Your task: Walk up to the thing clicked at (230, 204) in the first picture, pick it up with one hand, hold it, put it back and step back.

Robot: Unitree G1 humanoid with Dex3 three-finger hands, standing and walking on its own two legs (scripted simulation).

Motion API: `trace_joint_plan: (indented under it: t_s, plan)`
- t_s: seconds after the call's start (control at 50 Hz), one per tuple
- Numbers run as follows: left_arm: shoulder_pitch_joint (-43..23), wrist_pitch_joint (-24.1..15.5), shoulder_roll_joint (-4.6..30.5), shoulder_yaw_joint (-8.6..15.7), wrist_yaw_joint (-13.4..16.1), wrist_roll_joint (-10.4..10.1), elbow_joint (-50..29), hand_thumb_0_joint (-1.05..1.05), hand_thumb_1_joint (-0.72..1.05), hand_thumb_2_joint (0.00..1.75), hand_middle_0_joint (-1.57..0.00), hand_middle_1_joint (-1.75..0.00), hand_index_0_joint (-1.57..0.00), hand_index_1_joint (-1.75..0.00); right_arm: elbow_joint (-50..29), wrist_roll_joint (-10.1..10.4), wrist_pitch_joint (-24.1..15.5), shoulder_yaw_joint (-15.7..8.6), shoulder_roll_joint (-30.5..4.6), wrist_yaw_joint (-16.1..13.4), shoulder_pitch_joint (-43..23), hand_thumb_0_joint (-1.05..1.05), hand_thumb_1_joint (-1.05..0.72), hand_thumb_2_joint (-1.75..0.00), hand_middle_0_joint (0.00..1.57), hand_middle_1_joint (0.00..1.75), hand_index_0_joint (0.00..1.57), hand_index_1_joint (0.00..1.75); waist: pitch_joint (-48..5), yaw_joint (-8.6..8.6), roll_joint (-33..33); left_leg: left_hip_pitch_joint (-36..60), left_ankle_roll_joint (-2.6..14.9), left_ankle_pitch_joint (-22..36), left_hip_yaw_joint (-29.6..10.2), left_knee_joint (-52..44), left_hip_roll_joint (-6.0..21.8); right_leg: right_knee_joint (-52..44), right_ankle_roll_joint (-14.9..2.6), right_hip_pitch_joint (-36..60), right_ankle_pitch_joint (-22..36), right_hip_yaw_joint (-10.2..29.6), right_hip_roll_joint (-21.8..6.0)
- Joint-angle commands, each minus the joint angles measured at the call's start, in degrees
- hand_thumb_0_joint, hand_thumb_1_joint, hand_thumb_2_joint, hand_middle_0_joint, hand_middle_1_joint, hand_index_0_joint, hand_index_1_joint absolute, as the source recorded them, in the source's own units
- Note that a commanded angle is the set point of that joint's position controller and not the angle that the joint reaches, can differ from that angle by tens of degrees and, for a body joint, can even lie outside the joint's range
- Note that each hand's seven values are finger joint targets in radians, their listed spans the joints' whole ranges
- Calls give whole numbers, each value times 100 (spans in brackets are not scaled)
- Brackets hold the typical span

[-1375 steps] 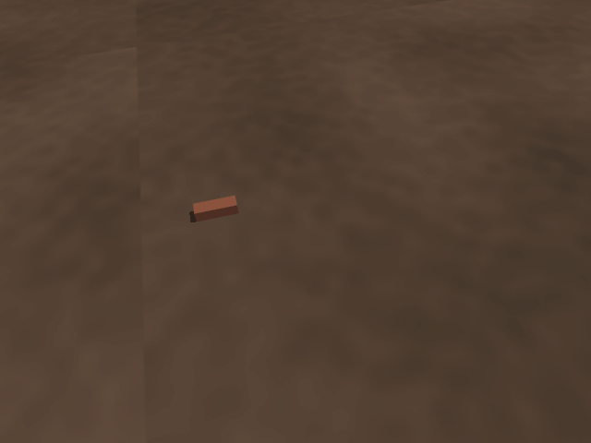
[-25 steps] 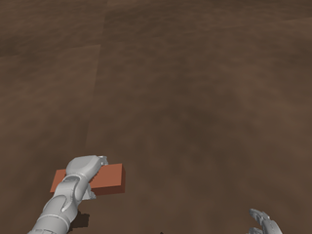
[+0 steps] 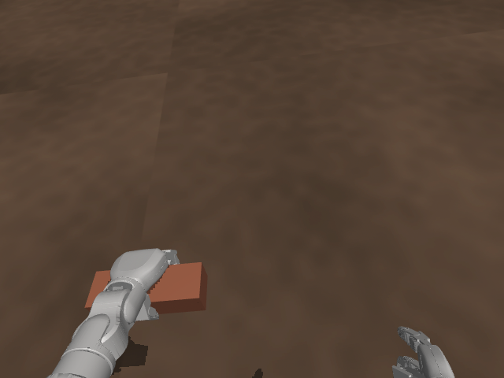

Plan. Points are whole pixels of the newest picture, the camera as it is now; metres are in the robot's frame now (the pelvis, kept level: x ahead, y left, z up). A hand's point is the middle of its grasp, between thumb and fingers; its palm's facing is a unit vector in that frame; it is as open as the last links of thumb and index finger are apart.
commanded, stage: hold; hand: left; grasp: from above
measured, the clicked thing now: (150, 290) +0.30 +0.22 -0.06
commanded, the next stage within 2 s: crouch in 0.42 s
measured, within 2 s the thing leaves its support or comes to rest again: neither
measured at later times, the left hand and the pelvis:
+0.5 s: hand (143, 284) +0.30 +0.23 -0.04, palm faces -0.47 -0.05 -0.88, open 10.1 cm; pelvis +0.01 +0.01 +0.00, yaw +0 degrees
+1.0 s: hand (165, 304) +0.32 +0.23 -0.18, palm faces -0.42 +0.04 -0.91, open 10.1 cm; pelvis -0.03 +0.00 -0.09, yaw +1 degrees
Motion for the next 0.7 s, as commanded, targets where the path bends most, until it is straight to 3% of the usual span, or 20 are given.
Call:
trace_joint_plan:
  t_s: [0.0, 0.04, 0.08, 0.16, 0.26, 0.3, 0.38, 0.44, 0.48, 0.5, 0.52, 0.54, 0.56, 0.6, 0.68]
  plan:
    - [-1769, 12, 1153, 710, 249, -13, -1056, 0, 57, 98, -92, -87, -93, -86, -779, 20, -206, -267, -710, -65, -465, 0, -89, -90, 20, 30, 20, 30, -1415, -36, -293, 872, 9, 996, -92, -334, -27, -508, -43, 237, 936, -15, 39]
    - [-1698, 8, 1281, 815, 236, 54, -1023, 0, 56, 98, -91, -88, -92, -87, -777, 25, -187, -267, -699, -64, -421, 0, -89, -90, 20, 30, 20, 30, -1482, 22, -208, 874, 7, 1169, -85, -310, -29, -474, -51, 288, 1089, -37, 38]
    - [-1928, -48, 1242, 699, 197, 60, -1111, 0, 57, 100, -92, -86, -93, -86, -761, 15, -161, -270, -706, -59, -419, 0, -89, -90, 20, 30, 20, 30, -1478, -43, -173, 904, -1, 1197, -98, -318, -20, -470, -71, 291, 1088, -33, 49]
    - [-2070, -123, 1366, 850, 231, 101, -1050, 0, 56, 101, -91, -88, -92, -87, -730, 2, -132, -285, -713, -61, -344, 0, -89, -90, 20, 30, 20, 30, -1590, -59, -22, 1000, -18, 1317, -114, -309, -15, -442, -99, 262, 1154, -44, 63]
    - [-2191, -136, 1358, 838, 326, 84, -1188, 0, 60, 99, -93, -88, -95, -87, -682, 3, -150, -363, -769, -39, -235, 0, -88, -90, 20, 30, 20, 30, -1909, -38, 140, 1236, -45, 1899, -137, -237, 32, -356, -136, 312, 1528, -105, 105]
    - [-2242, -128, 1279, 725, 322, 63, -1066, 0, 61, 102, -95, -89, -96, -89, -674, 7, -141, -365, -787, -31, -208, 0, -88, -90, 20, 30, 20, 30, -1819, -96, 49, 1230, -52, 1935, -163, -258, 64, -371, -139, 263, 1538, -129, 116]
    - [-1868, -127, 1222, 727, 271, 36, -777, 0, 60, 100, -94, -87, -95, -86, -724, 3, -106, -367, -792, -16, -237, 0, -88, -90, 20, 30, 20, 30, -1542, -22, -103, 1060, -60, 1660, -197, -342, 56, -423, -138, 293, 1347, -143, 95]
    - [-1864, -178, 1318, 761, 173, 42, -1094, 0, 58, 96, -92, -86, -93, -85, -760, -4, -97, -391, -798, -11, -261, 0, -89, -90, 20, 30, 20, 30, -1702, 33, 1, 1106, -69, 1771, -200, -318, 52, -408, -143, 387, 1434, -147, 91]
    - [-1886, -181, 1195, 638, 148, -6, -1129, 0, 60, 101, -96, -86, -96, -86, -811, 2, -86, -365, -783, -8, -296, 0, -89, -90, 20, 30, 20, 30, -1594, -4, -27, 1134, -55, 1733, -192, -341, 45, -442, -132, 334, 1426, -123, 79]
    - [-2033, -199, 1253, 691, 172, -14, -1155, 0, 67, 93, -96, -92, -100, -87, -820, 0, -84, -366, -808, -18, -269, 0, -92, -91, 20, 30, 20, 30, -1565, -54, -13, 1122, -66, 1599, -200, -370, 57, -461, -138, 292, 1330, -106, 78]
    - [-1855, -182, 1191, 689, 191, -4, -977, 0, 59, 86, -88, -84, -92, -81, -831, 3, -79, -357, -800, -20, -280, 0, -88, -90, 20, 30, 20, 30, -1458, -38, -84, 1067, -62, 1549, -204, -396, 57, -463, -144, 255, 1296, -120, 78]
    - [-1813, -182, 1125, 660, 224, -9, -884, 0, 51, 93, -88, -81, -88, -81, -828, 1, -66, -340, -789, -19, -277, 0, -88, -90, 20, 30, 20, 30, -1325, -59, -174, 996, -69, 1381, -228, -424, 65, -480, -138, 225, 1159, -130, 83]
    - [-1824, -188, 1183, 767, 278, 27, -774, 0, 46, 94, -85, -80, -86, -81, -831, -2, -54, -341, -798, -22, -257, 0, -88, -90, 20, 30, 20, 30, -1285, -67, -208, 942, -57, 1302, -207, -412, 45, -485, -132, 168, 1117, -118, 65]
    - [-1836, -216, 1138, 751, 411, 114, -551, 0, 39, 91, -80, -79, -80, -79, -781, -24, -36, -341, -803, -21, -204, 0, -88, -90, 20, 30, 20, 30, -1234, -109, -328, 849, -56, 1266, -197, -343, 45, -430, -130, 88, 1064, -126, 73]
    - [-2035, -363, 1107, 831, 876, 367, 50, 0, 32, 92, -77, -76, -76, -77, -696, -112, 9, -340, -790, 32, -103, 0, -88, -90, 20, 30, 20, 30, -1166, -176, -413, 288, -37, 1025, -134, 161, -30, -69, -99, -420, 915, -117, 16]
